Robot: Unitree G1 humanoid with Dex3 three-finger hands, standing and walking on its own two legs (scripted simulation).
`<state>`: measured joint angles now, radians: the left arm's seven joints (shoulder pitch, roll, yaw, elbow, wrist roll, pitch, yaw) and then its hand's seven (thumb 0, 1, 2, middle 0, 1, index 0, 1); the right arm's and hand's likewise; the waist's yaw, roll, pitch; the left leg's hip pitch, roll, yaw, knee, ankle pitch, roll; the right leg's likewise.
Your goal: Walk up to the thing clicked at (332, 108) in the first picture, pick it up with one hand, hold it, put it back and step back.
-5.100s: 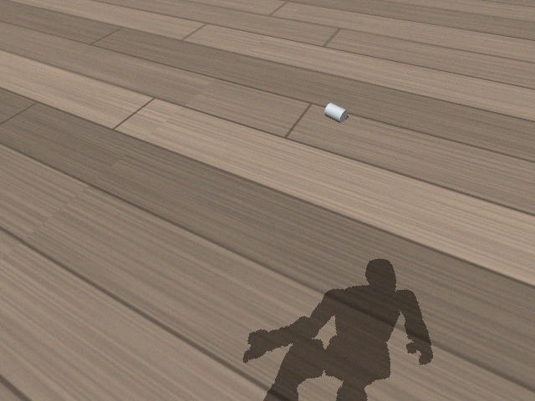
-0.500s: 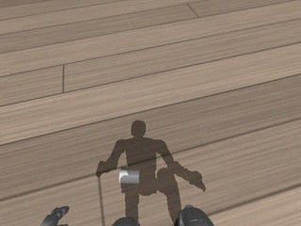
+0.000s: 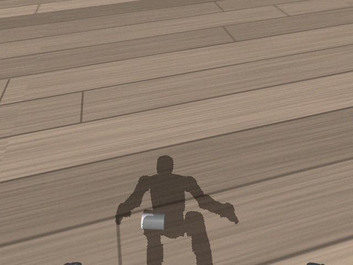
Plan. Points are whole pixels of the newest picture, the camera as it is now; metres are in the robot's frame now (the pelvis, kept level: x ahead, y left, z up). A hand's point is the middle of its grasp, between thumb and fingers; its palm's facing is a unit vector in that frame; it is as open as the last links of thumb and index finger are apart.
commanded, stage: walk up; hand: left
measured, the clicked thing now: (153, 221) +0.44 +0.19 -0.73
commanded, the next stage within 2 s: none
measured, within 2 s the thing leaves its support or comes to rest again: neither
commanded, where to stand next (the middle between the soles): +0.07 -0.02 m, yaw +0 degrees
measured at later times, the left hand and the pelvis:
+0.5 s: hand out of the picture +0.10 +0.25 -0.15, palm faces +0.02 -0.95 -0.31, open 7.4 cm; pelvis +0.01 +0.00 +0.01, yaw +0 degrees
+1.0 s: hand out of the picture +0.08 +0.27 -0.18, palm faces -0.02 -0.94 -0.34, open 7.4 cm; pelvis -0.07 +0.00 -0.02, yaw +0 degrees
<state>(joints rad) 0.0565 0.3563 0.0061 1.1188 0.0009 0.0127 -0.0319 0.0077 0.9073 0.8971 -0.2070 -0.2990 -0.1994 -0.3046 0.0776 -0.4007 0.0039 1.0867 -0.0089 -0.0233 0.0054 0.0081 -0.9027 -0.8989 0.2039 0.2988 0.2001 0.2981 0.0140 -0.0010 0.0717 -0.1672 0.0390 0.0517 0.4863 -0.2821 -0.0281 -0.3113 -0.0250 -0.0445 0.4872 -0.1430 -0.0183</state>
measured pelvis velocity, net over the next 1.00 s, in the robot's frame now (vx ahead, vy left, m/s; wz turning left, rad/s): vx -0.07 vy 0.00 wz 0.01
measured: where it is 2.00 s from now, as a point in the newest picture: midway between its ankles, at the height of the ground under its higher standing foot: outside the picture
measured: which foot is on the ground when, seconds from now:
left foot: down 0.00-1.00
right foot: down 0.00-0.84, up 0.86-1.00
